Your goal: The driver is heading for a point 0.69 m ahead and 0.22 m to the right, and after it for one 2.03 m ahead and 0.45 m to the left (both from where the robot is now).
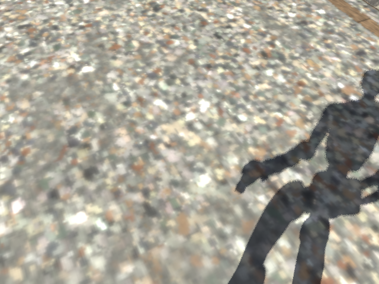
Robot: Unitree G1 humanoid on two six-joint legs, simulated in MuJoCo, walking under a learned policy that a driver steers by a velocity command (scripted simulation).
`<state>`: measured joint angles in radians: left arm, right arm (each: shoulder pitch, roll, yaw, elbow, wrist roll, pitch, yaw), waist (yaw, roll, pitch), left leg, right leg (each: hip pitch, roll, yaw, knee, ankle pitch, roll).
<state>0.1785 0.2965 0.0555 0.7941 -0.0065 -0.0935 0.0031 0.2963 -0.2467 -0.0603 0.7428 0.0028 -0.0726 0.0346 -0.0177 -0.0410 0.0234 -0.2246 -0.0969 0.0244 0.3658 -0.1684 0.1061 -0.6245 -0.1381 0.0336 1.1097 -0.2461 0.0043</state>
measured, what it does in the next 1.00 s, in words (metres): walks ahead, turning right: right foot, then left foot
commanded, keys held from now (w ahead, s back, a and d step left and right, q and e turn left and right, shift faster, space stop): w+e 0.84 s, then q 0.16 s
